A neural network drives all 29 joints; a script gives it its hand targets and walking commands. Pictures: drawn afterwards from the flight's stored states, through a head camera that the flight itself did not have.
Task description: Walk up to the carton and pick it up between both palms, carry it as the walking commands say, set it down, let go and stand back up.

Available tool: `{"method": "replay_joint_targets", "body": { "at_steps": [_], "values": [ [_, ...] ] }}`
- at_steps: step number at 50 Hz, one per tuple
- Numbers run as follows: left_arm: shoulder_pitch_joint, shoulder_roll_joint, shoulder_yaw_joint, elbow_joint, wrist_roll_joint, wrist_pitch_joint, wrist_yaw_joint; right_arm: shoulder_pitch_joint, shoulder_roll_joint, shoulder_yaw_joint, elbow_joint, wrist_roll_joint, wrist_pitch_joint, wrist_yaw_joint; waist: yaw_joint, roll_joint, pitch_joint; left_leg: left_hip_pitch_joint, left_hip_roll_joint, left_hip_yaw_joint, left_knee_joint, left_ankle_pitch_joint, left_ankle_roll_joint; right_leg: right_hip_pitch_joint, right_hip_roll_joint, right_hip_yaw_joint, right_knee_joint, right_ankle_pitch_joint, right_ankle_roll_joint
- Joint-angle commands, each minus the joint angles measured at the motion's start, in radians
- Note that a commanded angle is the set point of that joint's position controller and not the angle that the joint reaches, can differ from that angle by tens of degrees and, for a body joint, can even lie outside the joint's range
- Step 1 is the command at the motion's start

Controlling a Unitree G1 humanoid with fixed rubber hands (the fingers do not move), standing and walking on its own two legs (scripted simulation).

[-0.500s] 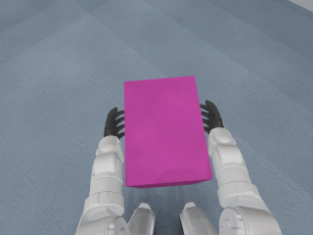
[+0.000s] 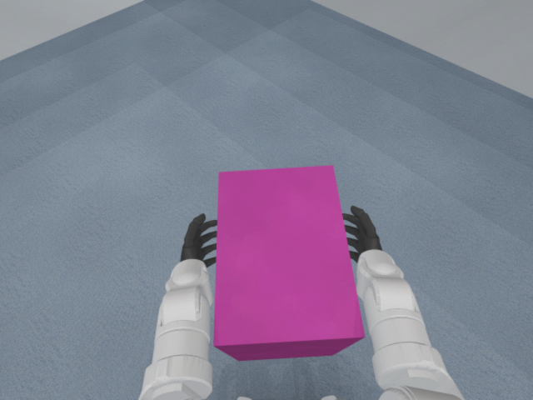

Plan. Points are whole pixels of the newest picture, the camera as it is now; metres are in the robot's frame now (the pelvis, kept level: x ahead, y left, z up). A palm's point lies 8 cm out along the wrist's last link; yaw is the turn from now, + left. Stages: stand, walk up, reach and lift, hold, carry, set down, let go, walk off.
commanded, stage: reach and lift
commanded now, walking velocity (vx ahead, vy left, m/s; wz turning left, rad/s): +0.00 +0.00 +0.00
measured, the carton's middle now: (281, 272) +0.33 +0.01 -0.09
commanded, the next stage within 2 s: hold in 1.76 s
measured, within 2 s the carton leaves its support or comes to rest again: neither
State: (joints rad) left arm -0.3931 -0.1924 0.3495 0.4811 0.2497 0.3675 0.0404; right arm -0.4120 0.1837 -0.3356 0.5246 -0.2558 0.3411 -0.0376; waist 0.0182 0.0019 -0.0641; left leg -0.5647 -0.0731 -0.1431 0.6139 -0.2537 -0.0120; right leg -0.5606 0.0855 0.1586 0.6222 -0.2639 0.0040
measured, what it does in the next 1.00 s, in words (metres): stands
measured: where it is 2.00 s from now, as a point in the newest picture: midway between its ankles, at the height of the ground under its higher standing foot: outside the picture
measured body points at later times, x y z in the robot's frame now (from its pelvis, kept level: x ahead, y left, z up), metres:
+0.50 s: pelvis +0.00 +0.00 +0.02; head -0.02 +0.00 +0.47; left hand +0.32 +0.15 +0.05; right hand +0.33 -0.13 +0.04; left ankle +0.02 +0.12 -0.72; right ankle +0.02 -0.12 -0.72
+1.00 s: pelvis +0.00 +0.00 +0.02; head -0.05 +0.00 +0.47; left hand +0.31 +0.14 +0.07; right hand +0.32 -0.13 +0.07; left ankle +0.02 +0.12 -0.72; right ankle +0.02 -0.12 -0.72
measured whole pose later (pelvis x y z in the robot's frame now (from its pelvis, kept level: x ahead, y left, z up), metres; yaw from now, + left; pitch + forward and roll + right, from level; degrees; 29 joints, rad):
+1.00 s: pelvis +0.00 +0.00 +0.02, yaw +1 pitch -7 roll +0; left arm -0.37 -0.18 0.29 0.36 0.26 0.73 0.04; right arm -0.39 0.18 -0.27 0.39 -0.28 0.72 -0.03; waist 0.00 0.00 0.00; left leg -0.10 -0.06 -0.14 0.42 -0.20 0.00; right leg -0.09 0.06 0.14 0.43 -0.21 -0.01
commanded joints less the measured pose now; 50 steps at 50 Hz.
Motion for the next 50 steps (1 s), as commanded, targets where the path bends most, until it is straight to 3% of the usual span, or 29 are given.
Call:
{"method": "replay_joint_targets", "body": {
  "at_steps": [1,18,32,40,50],
  "values": [
    [-0.479,-1.014,-0.592,0.043,-0.138,0.005,-0.219,-0.487,0.978,0.582,0.043,0.131,0.014,0.234,0.002,-0.001,-0.47,0.313,-0.023,0.064,-0.069,0.309,-0.009,0.26,0.013,-0.056,-0.092,0.277,-0.002],
    [-0.474,-1.043,-0.596,-0.015,-0.184,0.168,-0.216,-0.499,0.982,0.6,-0.041,0.185,0.172,0.255,0.001,0.003,-0.306,0.467,-0.009,0.053,-0.185,0.265,-0.006,0.395,0.004,-0.072,-0.189,0.225,-0.004],
    [-0.538,-1.0,-0.614,-0.086,-0.228,0.297,-0.237,-0.546,0.995,0.623,-0.111,0.22,0.299,0.249,0.003,-0.012,-0.177,0.508,-0.006,0.057,-0.245,0.122,0.006,0.457,-0.02,-0.056,-0.262,0.107,-0.01],
    [-0.571,-0.977,-0.602,-0.106,-0.233,0.338,-0.242,-0.562,0.986,0.605,-0.104,0.221,0.346,0.248,-0.003,-0.008,-0.133,0.514,-0.007,0.064,-0.26,0.079,0.006,0.466,-0.025,-0.053,-0.285,0.071,-0.014],
    [-0.575,-0.991,-0.633,-0.129,-0.251,0.34,-0.241,-0.553,0.98,0.609,-0.135,0.234,0.354,0.246,-0.025,-0.007,-0.17,0.517,-0.002,0.059,-0.255,0.116,0.004,0.491,-0.024,-0.055,-0.273,0.133,-0.011]
  ]
}}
